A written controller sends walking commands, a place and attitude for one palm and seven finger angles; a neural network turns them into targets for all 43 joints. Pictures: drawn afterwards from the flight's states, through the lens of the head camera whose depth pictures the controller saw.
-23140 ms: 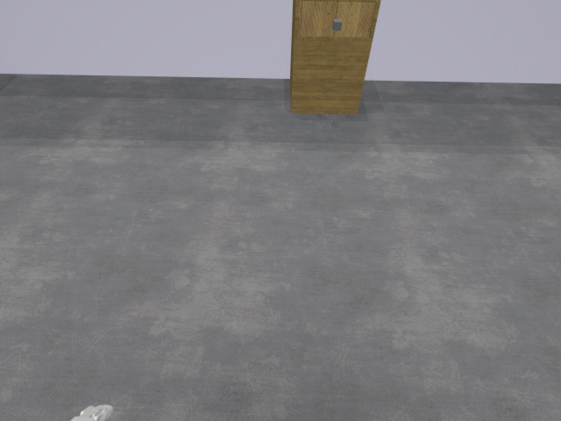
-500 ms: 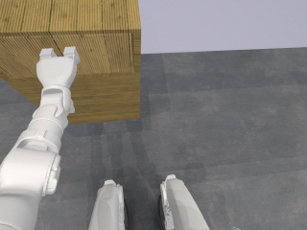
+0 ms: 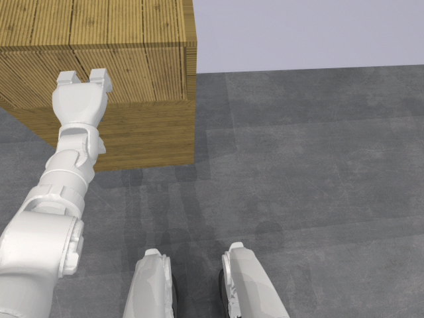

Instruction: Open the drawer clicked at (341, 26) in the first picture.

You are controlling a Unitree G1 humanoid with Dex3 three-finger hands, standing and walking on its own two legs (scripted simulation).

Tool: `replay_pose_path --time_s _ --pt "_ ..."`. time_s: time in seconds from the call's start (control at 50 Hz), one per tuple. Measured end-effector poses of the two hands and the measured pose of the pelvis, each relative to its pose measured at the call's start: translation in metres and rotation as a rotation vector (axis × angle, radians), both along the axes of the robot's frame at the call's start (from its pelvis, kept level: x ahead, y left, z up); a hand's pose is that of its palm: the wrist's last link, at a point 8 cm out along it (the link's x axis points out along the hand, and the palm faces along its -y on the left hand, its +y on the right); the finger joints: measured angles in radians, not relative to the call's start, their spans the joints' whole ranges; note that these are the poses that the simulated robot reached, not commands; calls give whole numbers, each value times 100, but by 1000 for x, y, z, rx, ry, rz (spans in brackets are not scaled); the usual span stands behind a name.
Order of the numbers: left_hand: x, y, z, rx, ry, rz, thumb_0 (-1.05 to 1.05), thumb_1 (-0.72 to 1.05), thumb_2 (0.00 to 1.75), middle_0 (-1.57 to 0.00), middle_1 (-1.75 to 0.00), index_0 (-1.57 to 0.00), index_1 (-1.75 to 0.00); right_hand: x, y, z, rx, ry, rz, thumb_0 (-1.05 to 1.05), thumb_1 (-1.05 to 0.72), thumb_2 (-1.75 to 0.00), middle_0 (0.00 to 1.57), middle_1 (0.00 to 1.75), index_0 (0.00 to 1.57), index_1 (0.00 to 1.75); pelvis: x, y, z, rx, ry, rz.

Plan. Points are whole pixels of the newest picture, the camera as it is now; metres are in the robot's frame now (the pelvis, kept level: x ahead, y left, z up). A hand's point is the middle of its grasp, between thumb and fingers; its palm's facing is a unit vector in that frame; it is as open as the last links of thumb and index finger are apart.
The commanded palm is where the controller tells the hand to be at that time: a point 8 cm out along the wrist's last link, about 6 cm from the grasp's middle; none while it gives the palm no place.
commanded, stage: close the thumb around the handle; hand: left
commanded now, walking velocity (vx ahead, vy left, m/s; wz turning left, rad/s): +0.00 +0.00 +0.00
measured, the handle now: (89, 98) +0.55 +0.21 -0.04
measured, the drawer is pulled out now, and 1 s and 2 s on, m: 0.00 0.01 0.08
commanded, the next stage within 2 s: pull the drawer open in 0.52 s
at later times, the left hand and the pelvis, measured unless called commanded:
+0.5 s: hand (92, 121) +0.50 +0.21 -0.06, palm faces -0.05 -0.02 -1.00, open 7.7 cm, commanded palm +0.50 +0.19 +0.00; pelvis +0.00 +0.00 +0.00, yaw +0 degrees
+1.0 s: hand (91, 127) +0.49 +0.20 -0.06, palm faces -0.07 -0.05 -1.00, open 7.7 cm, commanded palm +0.46 +0.19 +0.00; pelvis +0.02 +0.00 +0.02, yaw -1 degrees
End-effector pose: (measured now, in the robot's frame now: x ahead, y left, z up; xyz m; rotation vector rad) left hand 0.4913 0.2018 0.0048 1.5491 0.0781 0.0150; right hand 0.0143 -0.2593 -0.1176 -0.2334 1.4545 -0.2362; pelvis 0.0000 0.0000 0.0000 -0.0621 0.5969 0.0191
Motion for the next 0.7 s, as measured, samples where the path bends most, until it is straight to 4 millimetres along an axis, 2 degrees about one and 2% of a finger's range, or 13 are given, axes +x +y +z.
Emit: replay_pose_path --time_s 0.14,0.3,0.4,0.7 --pt "4 0 2 -3 6 -7 0 -5 49 -36 -125 -35 -124 10 -1 2 -3 -26 6 0 -90 -90 20 30 20 30 3 -1 1 1 0 -3" --pt "-4 3 -4 -1 24 -13 0 35 67 -38 -130 -38 -129 15 -3 -1 3 -25 15 0 -90 -90 20 30 20 30 5 -1 1 4 -2 -3" --pt "-6 3 -6 1 17 -10 -1 38 70 -33 -132 -38 -132 17 -3 -2 1 -24 18 0 -90 -90 20 30 20 30 5 -2 0 4 -1 0" --pt "-7 3 -7 1 13 -11 -1 39 72 -31 -135 -36 -134 14 -6 -1 -8 -31 16 0 -90 -90 20 30 20 30 1 -3 -1 2 -3 1"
